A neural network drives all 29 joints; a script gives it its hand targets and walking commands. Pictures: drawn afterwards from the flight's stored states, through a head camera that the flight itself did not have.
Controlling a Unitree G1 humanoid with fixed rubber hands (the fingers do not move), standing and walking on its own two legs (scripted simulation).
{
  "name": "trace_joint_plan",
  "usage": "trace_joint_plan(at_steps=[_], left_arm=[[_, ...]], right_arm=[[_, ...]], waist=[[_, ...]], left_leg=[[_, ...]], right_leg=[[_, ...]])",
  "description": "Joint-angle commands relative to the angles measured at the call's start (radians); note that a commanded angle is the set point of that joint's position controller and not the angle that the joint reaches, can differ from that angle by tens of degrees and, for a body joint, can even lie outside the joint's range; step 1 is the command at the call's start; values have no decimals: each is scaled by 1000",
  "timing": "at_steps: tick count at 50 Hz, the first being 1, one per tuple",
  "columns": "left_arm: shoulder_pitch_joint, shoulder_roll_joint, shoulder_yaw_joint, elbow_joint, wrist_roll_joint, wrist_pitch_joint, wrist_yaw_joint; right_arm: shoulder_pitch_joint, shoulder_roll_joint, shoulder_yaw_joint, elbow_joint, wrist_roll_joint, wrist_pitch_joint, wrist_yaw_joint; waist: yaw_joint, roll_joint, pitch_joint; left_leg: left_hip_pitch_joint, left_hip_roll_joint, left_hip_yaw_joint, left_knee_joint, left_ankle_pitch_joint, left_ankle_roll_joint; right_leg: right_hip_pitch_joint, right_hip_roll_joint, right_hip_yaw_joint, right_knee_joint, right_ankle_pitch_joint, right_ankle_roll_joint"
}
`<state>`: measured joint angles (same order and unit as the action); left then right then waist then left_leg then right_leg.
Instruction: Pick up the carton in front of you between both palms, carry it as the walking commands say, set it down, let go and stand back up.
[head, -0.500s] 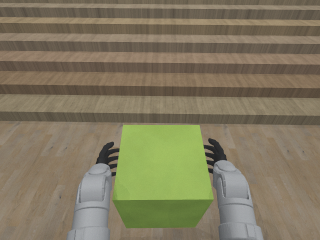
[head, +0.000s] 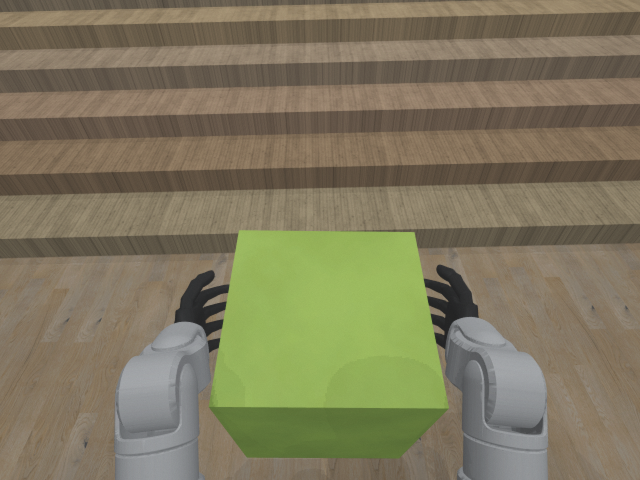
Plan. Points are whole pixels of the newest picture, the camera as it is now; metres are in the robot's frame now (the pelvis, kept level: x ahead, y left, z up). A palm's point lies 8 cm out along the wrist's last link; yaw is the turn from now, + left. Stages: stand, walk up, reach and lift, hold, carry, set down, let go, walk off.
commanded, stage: carry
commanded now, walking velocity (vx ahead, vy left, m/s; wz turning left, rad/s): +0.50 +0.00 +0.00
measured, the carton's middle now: (324, 352) +0.28 -0.01 +0.02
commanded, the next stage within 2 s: none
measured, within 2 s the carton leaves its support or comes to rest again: neither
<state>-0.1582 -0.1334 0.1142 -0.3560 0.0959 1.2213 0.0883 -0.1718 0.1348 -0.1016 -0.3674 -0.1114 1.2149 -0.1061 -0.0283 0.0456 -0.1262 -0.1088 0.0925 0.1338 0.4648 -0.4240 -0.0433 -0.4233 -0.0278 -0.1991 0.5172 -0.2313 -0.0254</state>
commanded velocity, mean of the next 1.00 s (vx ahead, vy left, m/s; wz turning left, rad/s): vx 0.50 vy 0.00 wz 0.00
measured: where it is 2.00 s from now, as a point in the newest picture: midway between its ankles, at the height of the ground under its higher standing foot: (321, 214)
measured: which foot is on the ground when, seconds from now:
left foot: down 0.00-0.00, up 0.02-0.40, down 0.42-0.94, up 0.96-1.00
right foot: down 0.00-0.46, up 0.48-0.88, down 0.90-1.00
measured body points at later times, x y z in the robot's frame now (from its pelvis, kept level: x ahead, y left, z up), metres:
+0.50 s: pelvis +0.33 +0.02 -0.01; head +0.34 +0.02 +0.44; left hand +0.61 +0.16 +0.05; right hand +0.61 -0.14 +0.05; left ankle +0.43 +0.08 -0.73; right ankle +0.11 -0.08 -0.65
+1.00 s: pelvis +0.67 -0.03 -0.01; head +0.68 -0.04 +0.44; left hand +0.97 +0.13 +0.12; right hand +0.99 -0.18 +0.12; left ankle +0.48 +0.08 -0.64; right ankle +0.76 -0.11 -0.73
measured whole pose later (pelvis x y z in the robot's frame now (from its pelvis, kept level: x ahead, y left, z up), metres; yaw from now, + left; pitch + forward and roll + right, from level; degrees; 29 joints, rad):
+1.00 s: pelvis +0.67 -0.03 -0.01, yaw +1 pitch +3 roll -1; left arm -0.36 -0.13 0.13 -0.39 0.08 1.29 0.13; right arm -0.36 0.08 -0.16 -0.41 -0.07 1.29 -0.10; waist 0.04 0.04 -0.03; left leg -0.24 0.07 0.06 1.11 -0.47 0.01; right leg -0.47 -0.04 -0.24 0.61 -0.19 -0.09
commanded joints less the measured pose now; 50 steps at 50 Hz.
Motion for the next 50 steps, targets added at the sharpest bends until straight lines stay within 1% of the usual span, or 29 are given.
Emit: trace_joint_plan(at_steps=[1, 2, 3, 4, 5, 6, 8, 12, 15, 17, 19, 20, 21, 22, 23, 24, 25, 26, 27, 29, 34, 41, 43, 45, 46, 47, 48, 49, 50], left_arm=[[-438, -822, -663, -47, -362, 8, -231], [-454, -814, -651, -30, -350, 14, -226], [-480, -820, -651, -47, -355, 20, -223], [-496, -839, -656, -48, -362, 25, -221], [-519, -858, -666, -57, -371, 26, -222], [-539, -880, -678, -64, -380, 25, -227], [-551, -911, -699, -63, -403, 19, -242], [-515, -916, -718, -68, -430, 7, -272], [-484, -892, -714, -52, -427, 1, -284], [-467, -886, -711, -47, -421, -2, -286], [-459, -881, -711, -57, -417, -5, -287], [-461, -877, -714, -63, -417, -6, -287], [-466, -872, -718, -65, -414, -8, -287], [-483, -863, -721, -68, -412, -8, -289], [-493, -879, -733, -86, -415, -6, -288], [-492, -891, -734, -67, -410, -15, -287], [-490, -913, -736, -59, -406, -26, -286], [-487, -943, -740, -55, -405, -39, -285], [-477, -967, -740, -49, -402, -51, -282], [-437, -995, -741, -43, -390, -70, -272], [-363, -985, -751, -48, -346, -97, -243], [-493, -843, -756, -195, -401, -37, -230], [-550, -775, -737, -209, -419, -1, -228], [-597, -700, -705, -180, -424, 32, -221], [-622, -662, -686, -161, -420, 47, -216], [-671, -606, -652, -126, -407, 54, -213], [-708, -627, -653, -110, -424, 71, -207], [-773, -635, -652, -128, -447, 85, -204], [-831, -661, -655, -121, -466, 93, -202]], right_arm=[[-491, 819, 716, -75, 441, 33, 265], [-539, 815, 725, -72, 455, 48, 269], [-540, 825, 724, -47, 464, 55, 275], [-537, 835, 715, -28, 465, 55, 280], [-521, 854, 707, -8, 460, 52, 282], [-507, 870, 702, 4, 450, 47, 281], [-480, 912, 698, 25, 424, 32, 274], [-400, 943, 691, 37, 362, 4, 248], [-380, 933, 695, 31, 348, -3, 238], [-387, 929, 701, 14, 354, -4, 241], [-386, 928, 704, 10, 362, -7, 246], [-375, 930, 703, 16, 362, -9, 249], [-375, 928, 703, 16, 362, -11, 255], [-361, 924, 697, 23, 363, -11, 260], [-363, 927, 696, 59, 366, -22, 266], [-363, 955, 708, 50, 387, -27, 271], [-381, 984, 720, 40, 401, -36, 276], [-405, 1009, 731, 23, 415, -46, 279], [-420, 1026, 746, 3, 424, -53, 282], [-411, 1033, 756, -9, 437, -64, 289], [-351, 981, 756, -17, 448, -70, 314], [-408, 830, 717, -116, 428, -25, 283], [-464, 765, 700, -136, 423, 4, 264], [-534, 691, 681, -139, 420, 38, 246], [-591, 645, 668, -134, 422, 56, 237], [-666, 652, 673, -149, 437, 81, 230], [-724, 638, 666, -126, 439, 98, 226], [-764, 664, 656, -91, 450, 107, 221], [-801, 680, 640, -67, 458, 111, 218]], waist=[[65, -279, -272], [69, -344, -222], [64, -238, -199], [56, -147, -191], [53, -81, -208], [49, -71, -202], [50, -111, -198], [49, -158, -156], [56, -196, -97], [53, -214, -73], [45, -231, -124], [28, -222, -175], [9, -175, -233], [-11, -44, -302], [-6, 235, -370], [4, 155, -316], [3, 101, -304], [6, 0, -284], [11, -27, -269], [14, 20, -272], [12, 86, -200], [6, 105, -52], [10, 107, -61], [36, 54, -150], [83, -27, -229], [92, -315, -317], [107, -377, -286], [90, -295, -293], [88, -188, -301]], left_leg=[[-436, -31, 99, 432, 69, 4], [-637, -85, 4, 587, -106, 18], [-702, -24, -82, 703, -111, 45], [-715, 16, -105, 738, -85, 58], [-711, 39, -111, 714, -17, 61], [-685, 54, -110, 643, 43, 56], [-631, 24, -65, 525, 115, 43], [-617, -22, 9, 315, 247, 34], [-519, -68, 87, 133, 323, 54], [-414, -83, 119, 54, 409, 78], [-237, -121, 159, 18, 428, 92], [-82, -155, 193, -18, 387, 95], [115, -113, 152, -11, 324, 94], [264, 105, -166, -66, 85, 139], [447, 344, -653, -207, 25, 306], [420, 348, -650, -244, 180, 310], [365, 312, -534, -221, 330, 294], [294, 287, -425, -205, 418, 253], [238, 264, -353, -214, 461, 221], [184, 226, -245, -239, 438, 181], [182, 179, -98, -278, 451, 179], [171, 142, 10, -260, 542, 155], [177, 142, 35, -181, 625, 142], [97, 79, 110, 110, 730, 104], [-50, 52, 105, 339, 548, 79], [-352, -72, 67, 666, 277, 26], [-533, -130, -46, 832, -66, 40], [-582, -68, -122, 937, -55, 75], [-595, -32, -142, 937, -4, 98]], right_leg=[[610, -282, 489, -259, -196, -85], [678, -402, 726, -303, -112, -213], [655, -427, 716, -282, 5, -242], [623, -401, 635, -256, 129, -227], [609, -379, 559, -262, 156, -196], [583, -349, 468, -279, 197, -156], [569, -291, 333, -293, 314, -111], [588, -224, 179, -295, 456, -95], [536, -183, 92, -293, 560, -80], [510, -186, 65, -288, 641, -71], [507, -182, 8, -149, 799, -45], [471, -161, -42, -5, 816, -23], [356, -136, -40, 170, 656, -5], [194, -99, -18, 407, 343, 18], [-110, 52, 62, 704, -128, 49], [-225, 20, 173, 833, -224, 24], [-237, -25, 200, 854, -196, 0], [-225, -67, 208, 790, -150, -12], [-211, -91, 210, 707, -105, -14], [-157, -89, 175, 578, -63, -6], [-198, -71, 80, 288, 36, 33], [-130, -40, -11, 29, 199, 11], [-43, -26, -28, 6, 177, -10], [245, 59, -101, -27, 75, -22], [448, -54, 49, -39, -2, -32], [651, -315, 553, -171, -194, -184], [683, -372, 736, -281, -72, -230], [671, -362, 629, -233, 57, -220], [628, -338, 541, -193, 170, -199]])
